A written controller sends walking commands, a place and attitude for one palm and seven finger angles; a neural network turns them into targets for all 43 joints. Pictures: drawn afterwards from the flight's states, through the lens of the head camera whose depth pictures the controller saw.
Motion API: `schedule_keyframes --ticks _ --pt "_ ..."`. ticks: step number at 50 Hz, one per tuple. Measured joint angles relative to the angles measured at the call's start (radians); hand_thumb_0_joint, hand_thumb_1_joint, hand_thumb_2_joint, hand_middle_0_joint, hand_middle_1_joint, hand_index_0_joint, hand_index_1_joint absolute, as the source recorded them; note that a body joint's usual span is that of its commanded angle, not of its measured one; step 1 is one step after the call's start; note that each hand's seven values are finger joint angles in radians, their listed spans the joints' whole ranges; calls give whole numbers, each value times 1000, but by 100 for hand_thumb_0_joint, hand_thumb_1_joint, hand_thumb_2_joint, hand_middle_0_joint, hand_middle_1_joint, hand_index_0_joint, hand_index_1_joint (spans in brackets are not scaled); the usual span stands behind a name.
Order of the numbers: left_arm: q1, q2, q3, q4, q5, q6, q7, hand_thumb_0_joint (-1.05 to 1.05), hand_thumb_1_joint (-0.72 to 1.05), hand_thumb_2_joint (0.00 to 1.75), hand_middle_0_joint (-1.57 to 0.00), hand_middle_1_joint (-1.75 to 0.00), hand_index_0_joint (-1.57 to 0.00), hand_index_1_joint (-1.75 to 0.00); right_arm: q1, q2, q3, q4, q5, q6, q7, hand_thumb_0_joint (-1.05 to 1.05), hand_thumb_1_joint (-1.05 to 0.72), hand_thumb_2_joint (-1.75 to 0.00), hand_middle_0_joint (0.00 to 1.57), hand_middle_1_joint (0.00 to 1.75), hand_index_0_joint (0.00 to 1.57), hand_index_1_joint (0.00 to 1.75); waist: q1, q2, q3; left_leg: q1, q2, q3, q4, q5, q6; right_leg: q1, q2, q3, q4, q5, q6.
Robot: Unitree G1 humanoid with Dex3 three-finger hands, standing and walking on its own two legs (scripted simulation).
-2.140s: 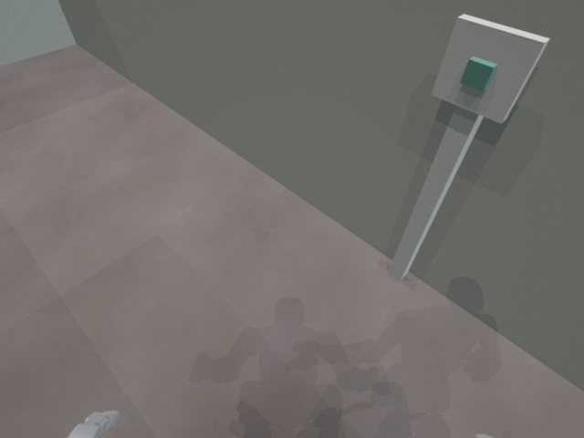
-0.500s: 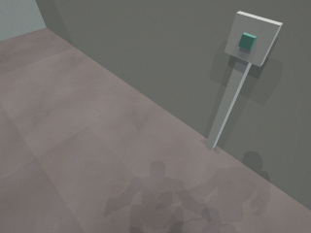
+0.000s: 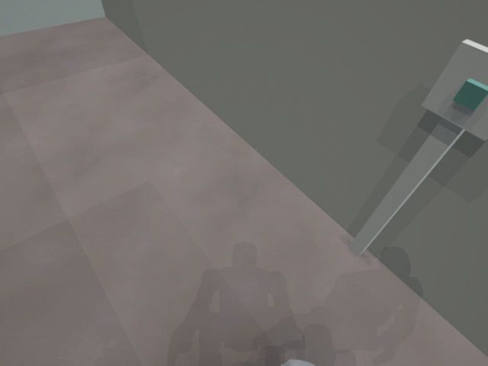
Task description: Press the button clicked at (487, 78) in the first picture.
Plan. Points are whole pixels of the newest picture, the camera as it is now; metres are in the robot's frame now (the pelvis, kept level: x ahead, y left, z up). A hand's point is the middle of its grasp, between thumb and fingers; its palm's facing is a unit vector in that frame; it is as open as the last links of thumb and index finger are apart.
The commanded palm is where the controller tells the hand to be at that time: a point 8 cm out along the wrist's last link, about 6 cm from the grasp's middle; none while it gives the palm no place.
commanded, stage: turn to face it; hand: left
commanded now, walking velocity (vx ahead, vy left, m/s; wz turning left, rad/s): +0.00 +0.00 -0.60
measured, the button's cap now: (472, 94) +0.73 -0.51 +0.11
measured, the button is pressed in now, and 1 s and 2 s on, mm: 0 0 0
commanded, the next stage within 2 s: take the last steps up to it in 1.26 s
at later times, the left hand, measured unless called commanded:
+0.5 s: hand (167, 342) +0.19 +0.15 -0.17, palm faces -0.23 -0.93 -0.27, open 7.4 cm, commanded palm none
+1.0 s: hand (174, 298) +0.27 +0.16 -0.17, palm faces -0.52 -0.83 -0.20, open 7.4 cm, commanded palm none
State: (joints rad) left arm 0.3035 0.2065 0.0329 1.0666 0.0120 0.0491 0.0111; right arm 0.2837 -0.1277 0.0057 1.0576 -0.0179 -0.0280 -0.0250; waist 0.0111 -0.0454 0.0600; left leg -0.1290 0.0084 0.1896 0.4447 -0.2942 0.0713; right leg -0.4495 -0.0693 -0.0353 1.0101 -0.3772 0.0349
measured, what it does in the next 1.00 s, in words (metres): steps on the spot, turning right: right foot, then left foot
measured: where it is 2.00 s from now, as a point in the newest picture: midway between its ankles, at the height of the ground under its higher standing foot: outside the picture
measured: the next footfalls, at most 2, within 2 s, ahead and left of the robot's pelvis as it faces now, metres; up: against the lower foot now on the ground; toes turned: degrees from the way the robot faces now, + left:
right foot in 0.30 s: +0.10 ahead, -0.14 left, +0.00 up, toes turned -17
left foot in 0.68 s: +0.17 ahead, +0.10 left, +0.00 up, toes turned -19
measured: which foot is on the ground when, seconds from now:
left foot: down 0.00-0.30, up 0.32-0.66, down 0.68-1.00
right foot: up 0.00-0.28, down 0.30-0.70, up 0.72-1.00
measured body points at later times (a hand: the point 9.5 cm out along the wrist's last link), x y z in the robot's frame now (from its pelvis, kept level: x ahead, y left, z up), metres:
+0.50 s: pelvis +0.06 -0.03 -0.01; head +0.10 -0.05 +0.44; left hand +0.20 +0.20 -0.15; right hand +0.06 -0.29 -0.16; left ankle +0.08 +0.12 -0.68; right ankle +0.06 -0.13 -0.74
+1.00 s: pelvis +0.08 +0.02 +0.00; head +0.14 +0.02 +0.45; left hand +0.30 +0.20 -0.15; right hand -0.01 -0.20 -0.13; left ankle +0.13 +0.12 -0.74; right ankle -0.03 -0.08 -0.66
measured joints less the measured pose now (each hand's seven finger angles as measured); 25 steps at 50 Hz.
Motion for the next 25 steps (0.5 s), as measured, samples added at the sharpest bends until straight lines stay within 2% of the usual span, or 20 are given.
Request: schedule_keyframes --ticks 4,9,13,15,17,19,22,25 --pt "-15 -30 13 -15 3 17 -8 0 91 90 -20 -30 -19 -30 -1 10 -14 9 0 11 -7 1 -92 -90 20 30 20 30 1 16 7 34 8 38 -5 -26 -3 -16 1 -11 -26 27 8" --pt "-54 -47 29 -39 10 25 -12 0 92 90 -20 -30 -20 -30 -9 5 -38 5 -5 16 -7 1 -91 -90 20 30 20 30 -12 37 29 56 32 95 40 -83 -19 18 -1 -46 -138 20 2" --pt "-85 -36 39 -71 12 12 -18 0 93 90 -20 -30 -20 -30 -8 -15 -55 -1 -5 23 -3 0 -91 -90 20 30 20 30 -23 63 44 54 73 144 126 -154 -47 75 17 -75 -255 28 -19" --pt "-95 -19 42 -95 16 -13 -18 0 92 90 -20 -30 -20 -30 3 -26 -62 -7 2 31 4 0 -90 -90 20 30 20 30 -23 72 39 3 109 149 259 -199 -67 115 32 -78 -340 95 -48" --pt "-114 -13 43 -112 9 -37 -9 0 92 90 -20 -30 -20 -30 -17 -45 -67 -12 8 54 6 0 -90 -90 20 30 20 30 -19 86 55 -111 112 45 507 -250 -95 101 52 -75 -304 60 -78" --pt "-122 -9 44 -126 4 -40 1 0 92 90 -20 -30 -20 -30 -45 -61 -72 -23 9 73 5 0 -91 -90 20 30 20 30 -13 90 62 -205 96 -45 666 -243 -107 115 70 -63 -327 58 -89" --pt "-120 -1 42 -134 5 -30 9 0 92 90 -20 -30 -20 -30 -95 -77 -75 -56 4 79 7 1 -91 -90 20 30 20 30 -9 76 53 -297 90 -111 700 -183 -125 132 87 -26 -399 101 -85" --pt "-120 7 38 -134 10 -21 4 0 91 90 -20 -30 -20 -30 -138 -86 -74 -100 2 71 7 1 -91 -90 20 30 20 30 -11 57 41 -331 91 -144 603 -145 -140 136 91 14 -448 133 -81"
